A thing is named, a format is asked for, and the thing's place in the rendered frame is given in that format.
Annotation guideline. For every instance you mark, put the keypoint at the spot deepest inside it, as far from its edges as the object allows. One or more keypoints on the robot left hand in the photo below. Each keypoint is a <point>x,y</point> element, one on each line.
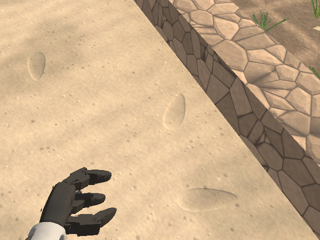
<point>64,201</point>

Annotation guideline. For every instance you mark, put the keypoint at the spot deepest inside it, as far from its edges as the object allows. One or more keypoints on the left robot forearm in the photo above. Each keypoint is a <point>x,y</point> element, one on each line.
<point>47,231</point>

